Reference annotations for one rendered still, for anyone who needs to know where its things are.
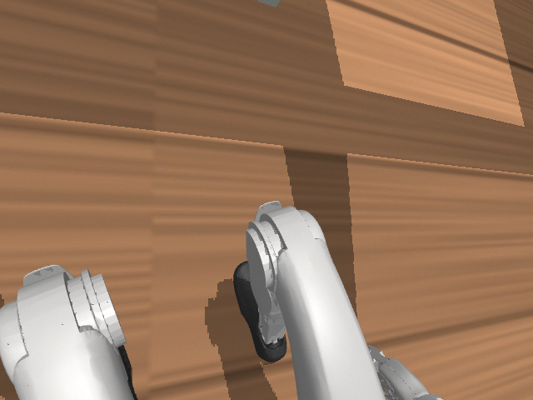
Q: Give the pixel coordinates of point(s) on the right robot hand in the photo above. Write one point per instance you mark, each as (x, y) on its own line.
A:
(397, 381)

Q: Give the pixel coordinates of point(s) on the left robot foot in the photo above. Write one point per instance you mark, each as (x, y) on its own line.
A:
(127, 366)

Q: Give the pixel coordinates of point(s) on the right robot foot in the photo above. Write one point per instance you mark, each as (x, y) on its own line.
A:
(249, 310)

